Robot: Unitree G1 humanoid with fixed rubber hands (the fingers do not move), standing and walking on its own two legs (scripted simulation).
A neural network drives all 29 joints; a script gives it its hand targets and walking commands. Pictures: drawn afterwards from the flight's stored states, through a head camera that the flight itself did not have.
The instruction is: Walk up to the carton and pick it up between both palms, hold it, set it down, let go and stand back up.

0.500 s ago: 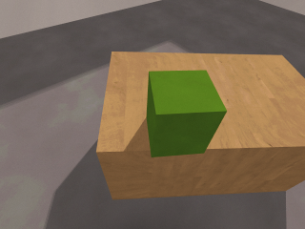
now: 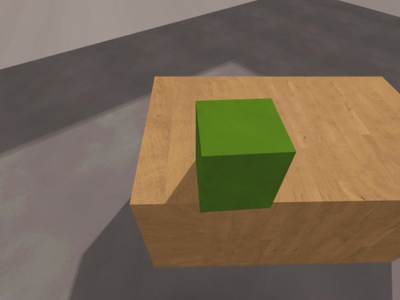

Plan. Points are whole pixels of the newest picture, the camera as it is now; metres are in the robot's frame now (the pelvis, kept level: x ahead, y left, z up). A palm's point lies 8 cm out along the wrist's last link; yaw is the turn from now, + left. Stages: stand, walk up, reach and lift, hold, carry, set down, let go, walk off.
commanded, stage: walk up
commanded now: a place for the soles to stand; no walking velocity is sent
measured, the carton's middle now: (234, 156) +0.50 -0.08 -0.04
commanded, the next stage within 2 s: none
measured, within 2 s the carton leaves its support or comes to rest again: neither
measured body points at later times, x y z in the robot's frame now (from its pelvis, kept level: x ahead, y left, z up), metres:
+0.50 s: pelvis +0.05 -0.11 -0.03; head +0.06 -0.10 +0.42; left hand +0.10 +0.19 -0.14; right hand +0.05 -0.39 -0.15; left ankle +0.03 +0.11 -0.73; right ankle +0.12 -0.25 -0.74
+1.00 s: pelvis +0.11 -0.12 -0.01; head +0.13 -0.12 +0.44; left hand +0.10 +0.14 -0.14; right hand +0.28 -0.34 -0.13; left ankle +0.13 +0.01 -0.73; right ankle +0.12 -0.25 -0.73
